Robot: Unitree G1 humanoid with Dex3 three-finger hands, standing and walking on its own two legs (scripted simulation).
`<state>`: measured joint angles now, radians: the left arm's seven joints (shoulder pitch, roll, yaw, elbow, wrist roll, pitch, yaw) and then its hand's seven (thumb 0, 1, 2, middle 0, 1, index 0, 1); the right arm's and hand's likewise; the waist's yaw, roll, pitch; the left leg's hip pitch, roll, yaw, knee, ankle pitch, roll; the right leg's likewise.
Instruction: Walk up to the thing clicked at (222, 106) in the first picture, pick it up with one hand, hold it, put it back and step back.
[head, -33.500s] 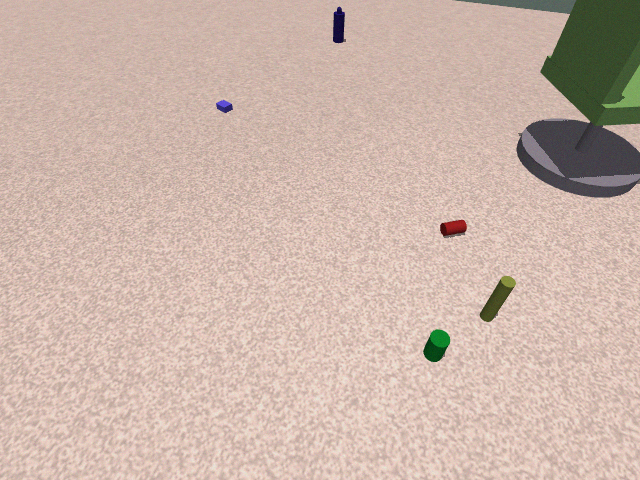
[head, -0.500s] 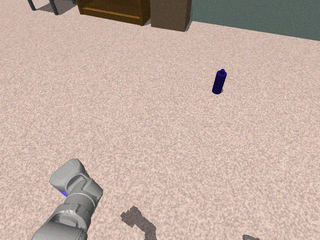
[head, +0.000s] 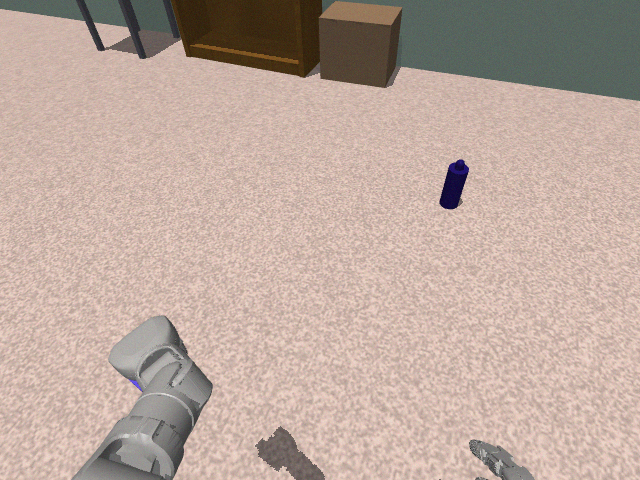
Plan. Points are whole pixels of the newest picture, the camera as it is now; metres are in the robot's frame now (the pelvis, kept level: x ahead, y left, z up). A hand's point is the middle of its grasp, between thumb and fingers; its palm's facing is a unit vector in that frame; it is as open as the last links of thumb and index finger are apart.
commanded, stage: hold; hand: left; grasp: from above
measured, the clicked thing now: (164, 380) +0.31 +0.24 -0.10
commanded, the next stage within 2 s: crouch in 1.32 s
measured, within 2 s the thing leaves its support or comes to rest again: neither
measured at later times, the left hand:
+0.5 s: hand (163, 363) +0.31 +0.23 -0.04, palm faces -0.27 -0.34 -0.90, open 8.3 cm
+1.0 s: hand (157, 376) +0.28 +0.23 -0.03, palm faces -0.27 -0.34 -0.90, open 8.1 cm
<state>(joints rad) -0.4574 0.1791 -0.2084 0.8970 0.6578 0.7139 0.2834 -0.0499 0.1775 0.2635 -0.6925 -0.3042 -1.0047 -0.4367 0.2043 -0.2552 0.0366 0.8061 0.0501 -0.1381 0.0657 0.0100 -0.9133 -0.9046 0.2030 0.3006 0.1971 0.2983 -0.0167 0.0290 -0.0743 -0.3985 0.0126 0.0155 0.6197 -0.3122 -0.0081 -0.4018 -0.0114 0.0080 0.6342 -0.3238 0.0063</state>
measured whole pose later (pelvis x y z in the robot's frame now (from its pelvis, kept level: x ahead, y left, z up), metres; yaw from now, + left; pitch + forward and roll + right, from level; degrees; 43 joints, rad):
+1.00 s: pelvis +0.00 +0.00 +0.01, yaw +0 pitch +2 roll +0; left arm -0.36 0.20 -0.28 0.66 0.69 0.83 0.15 -0.02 0.13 0.36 -0.66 -0.38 -0.94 -0.52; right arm 0.15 -0.26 0.05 0.77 0.06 -0.13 0.07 0.01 -0.92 -0.91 0.20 0.30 0.20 0.30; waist 0.02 0.05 -0.05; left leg -0.28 0.01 0.01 0.52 -0.27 -0.01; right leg -0.28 -0.01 0.00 0.54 -0.29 0.00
